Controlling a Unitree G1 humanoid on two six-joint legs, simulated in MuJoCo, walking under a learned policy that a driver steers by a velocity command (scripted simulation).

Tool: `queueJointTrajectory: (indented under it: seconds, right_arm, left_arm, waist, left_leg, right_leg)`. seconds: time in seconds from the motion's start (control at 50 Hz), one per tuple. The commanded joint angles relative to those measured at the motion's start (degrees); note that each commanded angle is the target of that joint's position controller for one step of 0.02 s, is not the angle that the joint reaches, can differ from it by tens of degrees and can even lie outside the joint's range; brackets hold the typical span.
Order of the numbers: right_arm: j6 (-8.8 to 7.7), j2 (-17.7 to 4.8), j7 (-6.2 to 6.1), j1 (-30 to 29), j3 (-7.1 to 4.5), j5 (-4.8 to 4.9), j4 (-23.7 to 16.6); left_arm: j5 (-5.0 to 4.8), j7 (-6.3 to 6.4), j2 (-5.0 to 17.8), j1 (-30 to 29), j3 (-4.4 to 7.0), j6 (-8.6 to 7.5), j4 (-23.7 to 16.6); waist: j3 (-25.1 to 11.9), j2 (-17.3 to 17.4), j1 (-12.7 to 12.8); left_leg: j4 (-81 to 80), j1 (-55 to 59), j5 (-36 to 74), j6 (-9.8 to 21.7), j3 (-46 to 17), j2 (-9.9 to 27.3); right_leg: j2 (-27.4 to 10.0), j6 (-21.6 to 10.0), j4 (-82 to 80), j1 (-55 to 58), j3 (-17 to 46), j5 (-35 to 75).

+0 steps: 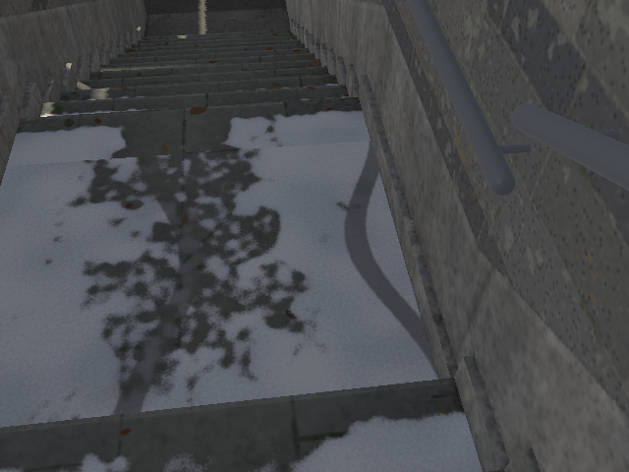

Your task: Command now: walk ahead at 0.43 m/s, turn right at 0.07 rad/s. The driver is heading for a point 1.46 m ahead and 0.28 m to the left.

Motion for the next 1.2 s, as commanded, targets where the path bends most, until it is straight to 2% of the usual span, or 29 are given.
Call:
queueJointTrajectory:
  seconds: [0.02, 0.1, 0.12, 0.16, 0.2, 0.22, 0.28, 0.32, 0.42, 0.5, 0.58, 0.62, 0.64, 0.66, 0.68, 0.7, 0.74, 0.78, 0.84, 0.86, 0.9, 0.98, 1.04, 1.06, 1.08, 1.1, 1.12, 1.18, 1.2]
  right_arm:
    - [-0.33, -9.2, -2.47, 7.1, -2.98, -0.07, -0.8]
    - [-1.62, -7.7, -3.64, 4.9, -2.45, -2.03, 0.5]
    - [1.8, -10.4, -1.02, 10.1, -4.39, -1.49, 2.3]
    - [4.96, -7.6, -0.16, 2.6, -4.38, -0.16, 0.1]
    - [4.88, 1.6, 0.32, -4.9, -1.91, -2.39, -4.6]
    - [4.41, -1.0, 0.11, -7.2, -2.58, -4.27, -6.7]
    - [3.98, -3.0, -0.25, -5.0, -3.63, -4.36, -5.3]
    - [4.5, -3.9, -0.1, -0.3, -4.31, -4.48, -2.7]
    - [4.62, -0.5, 1.78, -10.3, -3.77, -4.12, -3.7]
    - [7.09, -1.7, 2.48, -10.9, -3.88, -1.25, -3.3]
    - [6.63, -4.4, 0.21, -7.4, -5.14, -2.21, -1.9]
    - [5.12, -7.6, -1.23, 15.5, -7.53, -2.12, 6.2]
    - [3.91, -10.3, -1.25, 24.1, -8.18, -3.0, 10.3]
    - [3.35, -9.9, -0.58, 19.2, -5.68, -3.87, 9.0]
    - [3.64, -12.1, -0.13, 20.4, -6.14, -0.76, 7.3]
    - [3.45, -13.5, -0.17, 22.2, -7.51, -0.67, 7.2]
    - [2.75, -4.1, -1.31, 12.4, -4.86, -2.05, 6.1]
    - [0.46, -3.0, -1.88, 11.6, -4.07, -1.28, 7.1]
    - [-0.63, -9.5, -2.51, 11.4, -6.26, -1.25, 8.3]
    - [-1.08, -3.1, -2.83, 12.0, -5.22, -0.44, 9.5]
    - [-1.07, -1.7, -3.36, 13.7, -4.24, 0.81, 9.6]
    - [0.97, -0.8, -3.13, 20.1, -3.82, -1.49, 12.6]
    - [1.63, -3.8, -3.54, 17.3, -3.96, -3.9, 13.0]
    - [1.83, -4.9, -3.67, 13.3, -4.03, -4.27, 13.7]
    - [1.34, -7.8, -3.91, 2.4, -5.59, -2.47, 11.9]
    - [0.45, -1.8, -4.59, 4.7, -4.61, -0.71, 9.0]
    - [0.05, -1.4, -4.93, 11.0, -4.27, -0.03, 7.1]
    - [1.6, -6.3, -3.11, 2.4, -5.85, -4.03, 6.4]
    - [2.02, -6.2, -2.18, -1.5, -6.31, -3.78, 4.8]
  left_arm:
    - [-0.25, 1.92, 2.1, -10.1, -0.49, -3.64, -7.5]
    - [1.13, 1.46, 1.0, -11.6, -1.94, -5.46, -7.2]
    - [-7.0, 2.34, 2.2, -9.5, 0.09, -1.75, -6.6]
    - [-4.91, 2.8, 2.0, 0.7, -0.2, 1.31, -1.9]
    - [-3.66, 4.79, 9.8, 13.9, 2.18, 0.9, 1.7]
    - [-5.13, 4.64, 11.7, 19.3, 2.77, 0.64, 3.3]
    - [-5.24, 5.09, 8.2, 10.5, 2.83, 0.22, 2.9]
    - [-4.19, 5.01, 9.3, 6.1, 3.59, -1.42, 2.8]
    - [-7.35, 6.85, 5.6, 7.4, 3.27, -4.05, 6.4]
    - [-4.85, 6.53, 6.5, 5.3, 3.53, -2.57, 5.6]
    - [-1.67, 8.31, 9.5, 6.7, 4.16, 0.21, 6.1]
    - [-1.24, 8.55, 10.3, 3.8, 4.36, 0.74, 5.7]
    - [-0.98, 8.42, 6.5, 3.1, 4.07, 0.53, 5.9]
    - [-2.76, 7.13, -2.4, 6.4, 1.73, -1.02, 4.0]
    - [-5.11, 7.48, 2.0, 9.2, 2.36, -2.12, 2.2]
    - [-3.78, 7.42, 5.6, 4.7, 3.18, -2.33, 1.3]
    - [-1.19, 6.04, 6.1, -0.9, 3.83, -1.37, 3.5]
    - [-1.6, 4.22, 3.7, -5.7, 3.2, 1.68, 2.9]
    - [-0.54, 2.8, 5.0, -7.8, 3.15, 2.29, 4.8]
    - [-2.29, 2.51, 5.0, -13.5, 3.05, 0.67, 3.8]
    - [-2.24, 1.01, 1.9, -19.9, 1.52, -1.02, 3.2]
    - [-3.97, 1.4, 1.2, -24.4, 0.49, 0.21, 2.4]
    - [-2.48, 2.98, 5.3, -3.8, 2.08, 0.64, 7.1]
    - [-1.97, 3.64, 7.4, 12.7, 3.53, 0.77, 12.3]
    - [-1.46, 4.02, 9.7, 26.5, 5.01, 0.96, 16.5]
    - [-1.96, 2.46, 7.0, 17.3, 3.45, -0.2, 14.2]
    - [-1.67, 2.33, 6.1, 13.0, 2.29, -1.43, 12.0]
    - [-3.27, 4.6, 2.3, -0.3, 2.32, -2.68, 10.4]
    - [-3.49, 5.01, 3.9, -3.1, 1.9, -4.38, 9.2]
  waist:
    - [-0.2, 7.0, -6.4]
    - [1.1, 2.8, -5.5]
    - [4.1, 7.0, -3.3]
    - [5.4, 4.6, 3.6]
    - [5.2, -17.1, 10.0]
    - [6.0, -15.0, 11.6]
    - [8.2, -2.5, 5.3]
    - [6.2, -4.8, 2.2]
    - [8.0, -3.1, 2.4]
    - [13.6, -10.0, 3.4]
    - [11.9, -10.2, 3.9]
    - [3.8, -2.8, -7.3]
    - [3.7, 13.5, -10.8]
    - [2.0, 25.5, -2.7]
    - [-10.9, 23.9, -2.6]
    - [-12.4, 16.2, -5.5]
    - [2.9, 8.0, -1.2]
    - [10.4, 4.6, 3.9]
    - [10.1, 6.7, 4.1]
    - [11.5, 2.4, 3.4]
    - [10.1, -1.8, 1.5]
    - [13.9, 2.4, -3.5]
    - [8.6, 0.3, 5.2]
    - [3.9, -0.1, 14.3]
    - [2.9, -10.5, 26.1]
    - [4.3, -8.6, 15.9]
    - [2.0, -2.8, 7.6]
    - [15.5, 4.3, 0.9]
    - [20.6, 4.1, -0.3]
  left_leg:
    - [-21.1, 24.1, -28.2, 12.9, -40.7, 22.9]
    - [-15.6, 17.4, -22.8, 11.8, -32.1, 17.8]
    - [-19.9, 11.4, -18.4, 6.7, -25.1, 16.9]
    - [-15.4, -5.4, -16.8, 2.5, -16.8, 12.0]
    - [19.3, -30.8, -14.6, -3.7, -2.8, -0.5]
    - [26.1, -39.5, -17.5, -3.5, -8.8, 0.1]
    - [26.7, -36.3, -1.6, -5.6, -13.2, 5.5]
    - [24.8, -24.8, 9.8, -6.3, -13.6, 5.3]
    - [3.8, -8.9, 49.2, -6.8, -9.5, 3.9]
    - [-1.3, 5.5, 42.6, -6.6, -8.6, 3.6]
    - [-7.6, 9.2, 30.0, -3.7, -5.7, 6.0]
    - [-13.4, 28.6, 25.2, -3.0, -1.5, 2.3]
    - [-16.7, 37.6, 28.6, -0.2, -10.2, 7.5]
    - [12.7, 44.7, 62.8, -5.4, -11.8, 11.0]
    - [10.1, 51.1, 66.5, -4.4, -17.9, 17.7]
    - [-2.9, 47.9, 30.1, 0.6, -26.6, 20.4]
    - [-4.4, 28.3, 22.7, 1.0, -29.5, 18.2]
    - [-11.7, 6.9, 13.5, 0.8, -27.2, 15.9]
    - [-11.2, 6.3, 18.6, 2.1, -26.5, 12.6]
    - [-6.3, 6.4, 11.8, 1.3, -22.8, 8.4]
    - [-6.2, 0.3, 7.9, 1.3, -17.5, 4.9]
    - [-1.2, 6.5, 12.9, 2.4, -16.5, 5.8]
    - [21.2, 7.0, 44.4, 1.0, -11.5, 5.7]
    - [41.7, -0.4, 53.9, 0.6, -11.8, 7.0]
    - [76.2, -15.0, 22.8, -2.0, -7.6, -2.1]
    - [81.2, -24.4, -18.7, 0.6, -11.4, -6.2]
    - [67.5, -31.9, -14.0, 1.5, -17.6, -1.7]
    - [40.1, -33.2, -2.6, -4.4, -18.4, 6.5]
    - [26.2, -25.2, 1.2, -7.8, -19.9, 8.1]
  right_leg:
    - [-0.3, -4.4, -6.1, -19.9, 1.5, 0.7]
    - [0.4, -8.6, -2.4, -17.0, -1.4, 4.5]
    - [-1.7, -9.6, -10.5, -4.4, -0.1, 4.5]
    - [1.5, -9.7, -16.5, 18.2, -3.9, 10.7]
    - [-15.6, -15.2, -29.4, 35.9, 24.8, -12.2]
    - [-23.6, -22.5, -34.2, 36.7, 41.4, -20.6]
    - [-19.6, -22.1, -31.7, 30.2, 32.3, -14.7]
    - [-16.1, -20.0, -32.5, 22.5, 23.3, -4.7]
    - [-7.6, -15.2, -24.5, 8.5, 7.7, -2.2]
    - [-6.7, -13.3, -22.6, -0.9, 5.0, -4.1]
    - [-9.3, -14.9, -6.5, 13.9, 6.8, 17.6]
    - [-6.4, -15.2, 22.0, 12.9, 2.6, 32.9]
    - [1.5, -14.3, 56.3, -0.4, 1.9, 3.1]
    - [6.0, -15.2, 74.6, -23.3, 9.5, -19.3]
    - [5.2, -15.4, 71.1, -28.0, 11.0, -12.9]
    - [3.1, -15.1, 58.3, -30.7, 10.1, -3.6]
    - [-0.3, -13.7, 46.4, -28.5, 11.3, 8.7]
    - [-2.4, -9.4, 22.8, -18.9, 10.7, 17.6]
    - [-2.2, -8.5, 10.7, -12.1, 5.1, 30.1]
    - [-4.0, -9.2, -1.9, -13.2, 7.1, 44.3]
    - [-1.3, -10.0, -13.5, -0.8, 0.3, 59.9]
    - [1.0, -11.9, -15.9, 3.0, -4.6, 49.3]
    - [6.1, -15.1, -10.8, 22.1, -9.7, 35.8]
    - [4.5, -17.3, -11.7, 38.6, -6.8, 27.8]
    - [-0.9, -23.0, -20.9, 52.4, 0.2, 30.2]
    - [-8.8, -20.5, -16.1, 50.6, 10.0, 47.2]
    - [-15.4, -21.0, -15.0, 56.1, 19.8, 54.6]
    - [-19.0, -28.0, -33.0, 26.2, 32.8, -1.3]
    - [-18.9, -27.9, -33.0, 12.7, 33.1, 8.1]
